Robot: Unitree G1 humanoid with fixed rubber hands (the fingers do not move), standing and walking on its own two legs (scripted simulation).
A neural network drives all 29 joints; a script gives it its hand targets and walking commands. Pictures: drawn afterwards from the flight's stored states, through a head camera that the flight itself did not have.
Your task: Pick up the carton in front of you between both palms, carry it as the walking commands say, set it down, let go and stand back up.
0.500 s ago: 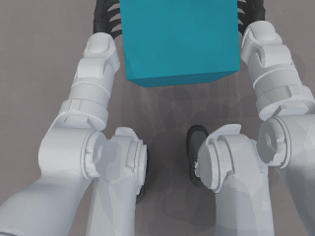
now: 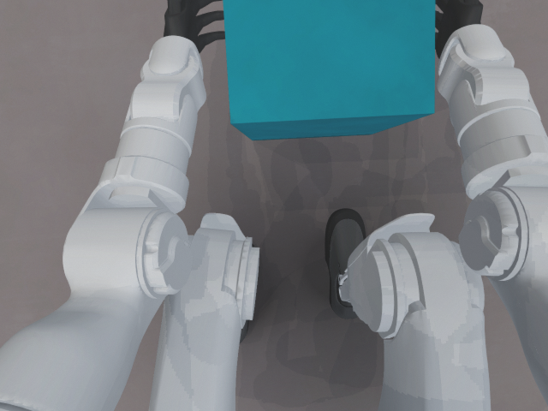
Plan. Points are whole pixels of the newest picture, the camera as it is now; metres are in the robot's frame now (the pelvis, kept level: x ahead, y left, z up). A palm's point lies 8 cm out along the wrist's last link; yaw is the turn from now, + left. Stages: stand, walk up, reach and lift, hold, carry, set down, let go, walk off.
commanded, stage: set down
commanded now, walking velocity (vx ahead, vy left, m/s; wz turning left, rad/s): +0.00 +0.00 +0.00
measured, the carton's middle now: (316, 56) +0.53 -0.05 -0.23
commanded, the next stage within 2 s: let go in 1.60 s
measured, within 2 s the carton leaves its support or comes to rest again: neither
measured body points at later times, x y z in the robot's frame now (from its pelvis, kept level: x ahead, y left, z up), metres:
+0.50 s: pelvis +0.01 +0.00 +0.00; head +0.37 -0.02 +0.26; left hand +0.54 +0.15 -0.19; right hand +0.52 -0.24 -0.19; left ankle +0.10 +0.10 -0.32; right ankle +0.15 -0.11 -0.32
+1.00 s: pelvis +0.02 +0.00 +0.09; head +0.34 -0.03 +0.41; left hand +0.55 +0.15 -0.03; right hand +0.53 -0.24 -0.03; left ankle +0.10 +0.10 -0.32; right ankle +0.15 -0.11 -0.32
